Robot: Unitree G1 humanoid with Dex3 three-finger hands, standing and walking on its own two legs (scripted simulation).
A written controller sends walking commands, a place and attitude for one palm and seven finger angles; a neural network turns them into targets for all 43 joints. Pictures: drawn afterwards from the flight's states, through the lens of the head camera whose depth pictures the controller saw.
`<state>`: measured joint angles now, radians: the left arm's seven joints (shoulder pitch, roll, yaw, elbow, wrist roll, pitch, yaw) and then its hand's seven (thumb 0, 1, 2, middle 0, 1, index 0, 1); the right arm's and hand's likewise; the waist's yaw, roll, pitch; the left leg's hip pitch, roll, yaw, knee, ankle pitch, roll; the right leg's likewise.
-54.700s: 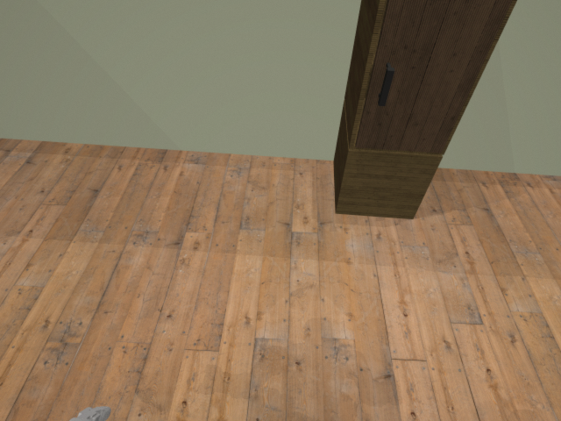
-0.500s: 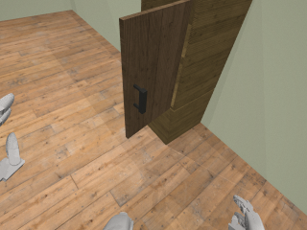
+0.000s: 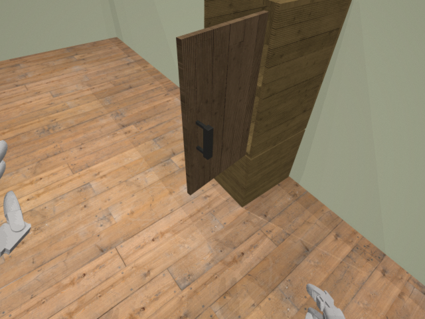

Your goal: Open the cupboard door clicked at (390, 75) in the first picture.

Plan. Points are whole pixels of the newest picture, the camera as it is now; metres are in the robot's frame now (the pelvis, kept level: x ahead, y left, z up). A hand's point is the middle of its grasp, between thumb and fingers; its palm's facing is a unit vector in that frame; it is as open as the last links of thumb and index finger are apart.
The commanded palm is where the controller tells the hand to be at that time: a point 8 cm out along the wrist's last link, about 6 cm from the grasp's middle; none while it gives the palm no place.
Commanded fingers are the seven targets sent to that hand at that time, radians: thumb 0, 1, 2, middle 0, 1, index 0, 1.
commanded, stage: stop stepping back and stand still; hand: left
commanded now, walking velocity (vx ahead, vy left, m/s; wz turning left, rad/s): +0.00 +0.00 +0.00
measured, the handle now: (203, 139) +0.65 +0.07 -0.06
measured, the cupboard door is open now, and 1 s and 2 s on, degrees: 98 98 98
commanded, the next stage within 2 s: let the arm hang, fingers relaxed in 0.04 s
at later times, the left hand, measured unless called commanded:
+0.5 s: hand out of the picture +0.05 +0.17 -0.17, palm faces +0.04 -0.98 -0.18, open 7.0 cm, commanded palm none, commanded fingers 0.00 0.90 0.90 -0.20 -0.30 -0.20 -0.30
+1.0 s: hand out of the picture +0.03 +0.21 -0.15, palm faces +0.04 -0.96 -0.27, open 7.4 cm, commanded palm none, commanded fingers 0.00 0.90 0.90 -0.20 -0.30 -0.20 -0.30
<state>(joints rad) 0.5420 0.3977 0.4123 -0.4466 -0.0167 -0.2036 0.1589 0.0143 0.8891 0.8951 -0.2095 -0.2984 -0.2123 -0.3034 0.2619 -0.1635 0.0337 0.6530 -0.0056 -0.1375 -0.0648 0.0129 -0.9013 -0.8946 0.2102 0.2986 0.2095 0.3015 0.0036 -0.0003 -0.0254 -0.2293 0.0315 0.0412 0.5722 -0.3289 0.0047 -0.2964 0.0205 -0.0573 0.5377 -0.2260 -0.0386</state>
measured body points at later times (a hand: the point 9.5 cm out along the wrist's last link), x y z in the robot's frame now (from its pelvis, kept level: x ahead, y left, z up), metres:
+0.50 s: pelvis -0.01 -0.01 +0.01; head +0.02 +0.01 +0.45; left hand +0.05 +0.23 -0.15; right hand +0.05 -0.26 -0.14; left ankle -0.01 +0.12 -0.73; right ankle +0.04 -0.10 -0.73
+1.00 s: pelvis +0.00 +0.00 +0.01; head +0.00 -0.01 +0.46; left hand +0.03 +0.26 -0.13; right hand +0.00 -0.24 -0.15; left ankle -0.01 +0.12 -0.73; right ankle +0.04 -0.10 -0.73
